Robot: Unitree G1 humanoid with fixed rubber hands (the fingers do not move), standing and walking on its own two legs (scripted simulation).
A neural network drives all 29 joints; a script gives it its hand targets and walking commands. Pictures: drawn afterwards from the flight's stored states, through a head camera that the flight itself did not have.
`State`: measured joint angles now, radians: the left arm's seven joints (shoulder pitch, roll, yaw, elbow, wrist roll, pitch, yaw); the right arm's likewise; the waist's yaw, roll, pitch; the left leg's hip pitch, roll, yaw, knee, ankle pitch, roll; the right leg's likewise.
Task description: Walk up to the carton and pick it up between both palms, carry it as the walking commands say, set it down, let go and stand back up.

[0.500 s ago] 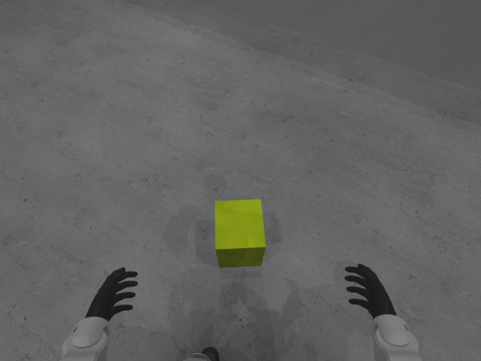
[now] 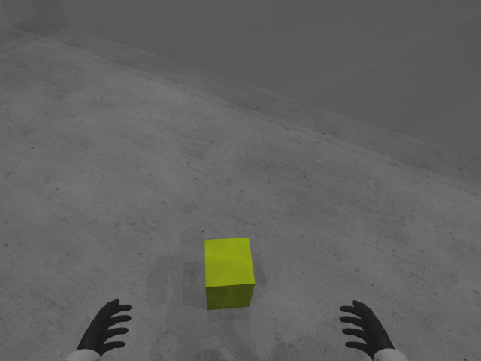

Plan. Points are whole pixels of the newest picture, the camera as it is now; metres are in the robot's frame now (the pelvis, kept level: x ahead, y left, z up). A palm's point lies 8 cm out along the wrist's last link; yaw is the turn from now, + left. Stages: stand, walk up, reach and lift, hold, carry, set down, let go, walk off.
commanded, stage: let go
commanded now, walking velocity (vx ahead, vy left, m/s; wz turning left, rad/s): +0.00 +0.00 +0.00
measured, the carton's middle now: (227, 274) +0.54 +0.02 -0.65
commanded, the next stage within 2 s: stand in 0.04 s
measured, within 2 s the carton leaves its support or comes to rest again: neither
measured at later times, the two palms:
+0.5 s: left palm (84, 326) +0.19 +0.27 -0.08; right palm (382, 343) +0.18 -0.26 -0.10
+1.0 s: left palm (65, 357) +0.15 +0.28 -0.08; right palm out of the picture +0.15 -0.25 -0.09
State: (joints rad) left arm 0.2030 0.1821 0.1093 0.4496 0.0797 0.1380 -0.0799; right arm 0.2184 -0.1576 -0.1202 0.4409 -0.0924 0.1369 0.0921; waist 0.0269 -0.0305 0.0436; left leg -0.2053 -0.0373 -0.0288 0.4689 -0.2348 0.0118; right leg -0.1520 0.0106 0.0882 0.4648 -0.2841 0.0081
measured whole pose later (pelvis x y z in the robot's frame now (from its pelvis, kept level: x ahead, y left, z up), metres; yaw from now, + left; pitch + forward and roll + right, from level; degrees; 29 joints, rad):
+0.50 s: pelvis +0.05 -0.01 -0.01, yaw +0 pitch +1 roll +1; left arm 0.22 0.27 0.11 0.55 0.08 0.04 0.04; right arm 0.20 -0.19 -0.12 0.71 -0.09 0.04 0.00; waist 0.03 -0.03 -0.01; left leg -0.20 -0.04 -0.03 0.53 -0.33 0.01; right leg -0.15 0.01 0.08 0.53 -0.39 0.01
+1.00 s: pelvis +0.01 +0.00 +0.00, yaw +0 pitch -2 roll +0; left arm 0.23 0.28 0.11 0.60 0.08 0.02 0.03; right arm 0.21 -0.19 -0.12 0.74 -0.09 0.01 0.00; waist 0.03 -0.03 -0.02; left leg -0.20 -0.04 -0.03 0.52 -0.28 0.01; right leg -0.15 0.01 0.08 0.52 -0.33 0.01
